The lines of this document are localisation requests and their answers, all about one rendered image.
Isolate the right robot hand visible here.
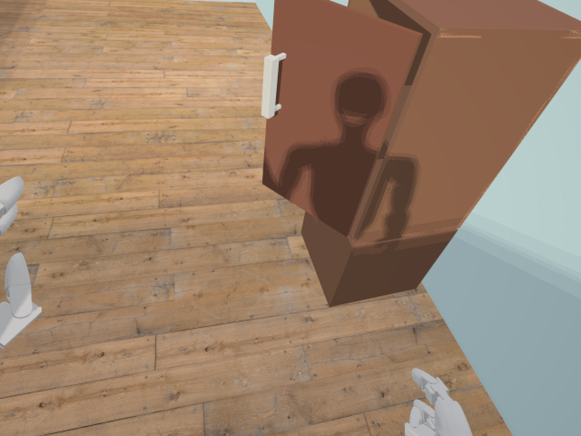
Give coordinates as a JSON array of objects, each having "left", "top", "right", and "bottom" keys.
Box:
[{"left": 405, "top": 368, "right": 473, "bottom": 436}]

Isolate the handle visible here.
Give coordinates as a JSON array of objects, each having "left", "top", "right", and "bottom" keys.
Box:
[{"left": 261, "top": 53, "right": 286, "bottom": 119}]

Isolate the left robot hand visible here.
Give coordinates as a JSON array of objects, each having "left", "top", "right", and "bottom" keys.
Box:
[{"left": 0, "top": 176, "right": 42, "bottom": 349}]

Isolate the cupboard door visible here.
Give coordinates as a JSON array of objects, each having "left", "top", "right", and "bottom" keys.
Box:
[{"left": 262, "top": 0, "right": 423, "bottom": 237}]

